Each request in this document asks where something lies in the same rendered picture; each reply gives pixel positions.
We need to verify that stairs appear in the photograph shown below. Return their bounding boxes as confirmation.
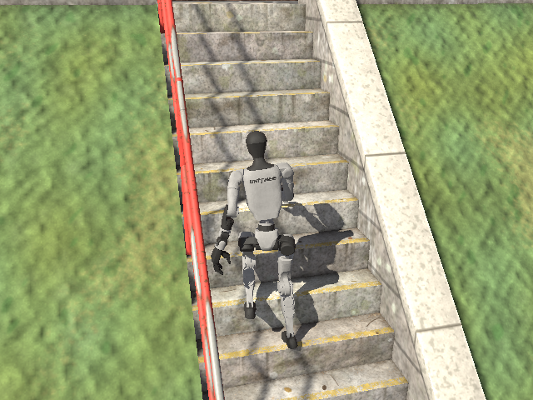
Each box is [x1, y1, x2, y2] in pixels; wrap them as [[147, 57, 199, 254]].
[[157, 4, 409, 400]]

